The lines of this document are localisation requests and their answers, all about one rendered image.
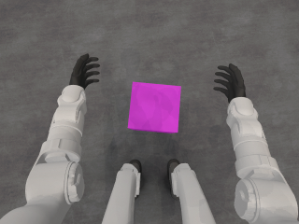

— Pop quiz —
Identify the robot left hand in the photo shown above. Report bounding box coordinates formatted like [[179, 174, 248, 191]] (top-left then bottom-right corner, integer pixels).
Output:
[[69, 53, 100, 90]]

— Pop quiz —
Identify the robot left shin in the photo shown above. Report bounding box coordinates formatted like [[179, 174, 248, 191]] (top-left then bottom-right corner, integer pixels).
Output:
[[116, 163, 137, 179]]

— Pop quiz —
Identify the left robot upper arm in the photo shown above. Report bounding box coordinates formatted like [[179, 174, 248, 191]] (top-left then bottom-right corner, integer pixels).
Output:
[[0, 161, 85, 224]]

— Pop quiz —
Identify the right robot upper arm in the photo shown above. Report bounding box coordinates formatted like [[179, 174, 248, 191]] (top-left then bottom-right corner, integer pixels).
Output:
[[234, 177, 299, 224]]

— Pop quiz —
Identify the left robot thigh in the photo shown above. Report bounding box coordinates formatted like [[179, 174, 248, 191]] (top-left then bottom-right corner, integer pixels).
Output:
[[102, 168, 141, 224]]

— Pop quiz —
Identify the carton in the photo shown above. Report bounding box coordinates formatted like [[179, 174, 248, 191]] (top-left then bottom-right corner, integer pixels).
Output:
[[127, 82, 181, 133]]

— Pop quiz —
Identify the robot right hand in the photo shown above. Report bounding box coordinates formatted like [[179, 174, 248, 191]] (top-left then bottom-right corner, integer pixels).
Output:
[[213, 63, 247, 104]]

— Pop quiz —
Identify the robot right forearm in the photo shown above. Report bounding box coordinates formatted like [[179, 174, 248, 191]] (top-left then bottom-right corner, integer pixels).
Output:
[[226, 97, 298, 217]]

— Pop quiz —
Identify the robot left forearm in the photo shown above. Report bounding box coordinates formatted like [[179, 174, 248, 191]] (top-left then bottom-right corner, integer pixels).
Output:
[[25, 85, 87, 202]]

